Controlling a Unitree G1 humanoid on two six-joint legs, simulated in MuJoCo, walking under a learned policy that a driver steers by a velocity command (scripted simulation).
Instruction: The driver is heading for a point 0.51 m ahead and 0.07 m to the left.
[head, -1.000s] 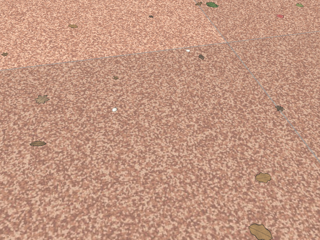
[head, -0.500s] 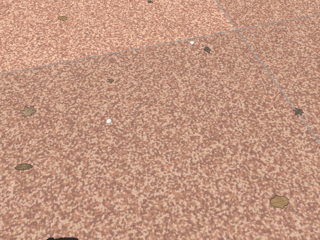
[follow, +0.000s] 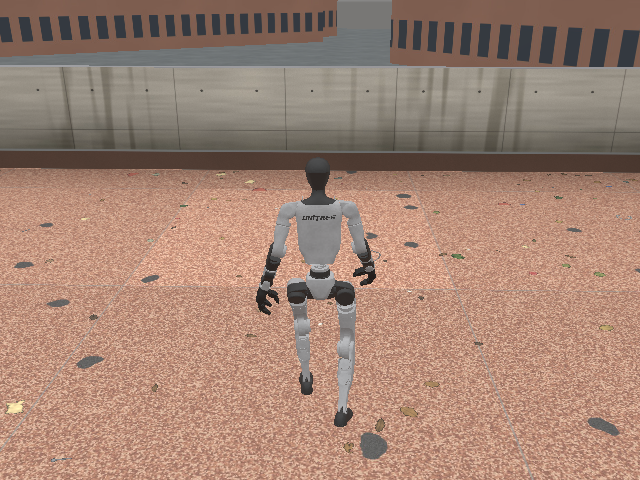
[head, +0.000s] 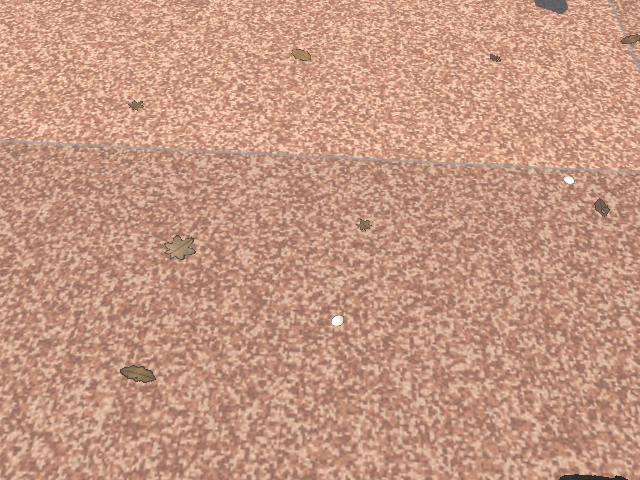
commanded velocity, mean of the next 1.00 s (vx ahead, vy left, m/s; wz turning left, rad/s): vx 0.34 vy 0.00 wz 0.39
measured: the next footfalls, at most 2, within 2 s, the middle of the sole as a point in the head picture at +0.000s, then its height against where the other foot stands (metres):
right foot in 0.46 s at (380, 462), level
left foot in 0.86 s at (249, 461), level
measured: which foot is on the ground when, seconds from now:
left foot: down 0.00-0.46, up 0.48-0.84, down 0.86-1.00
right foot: up 0.00-0.44, down 0.46-1.00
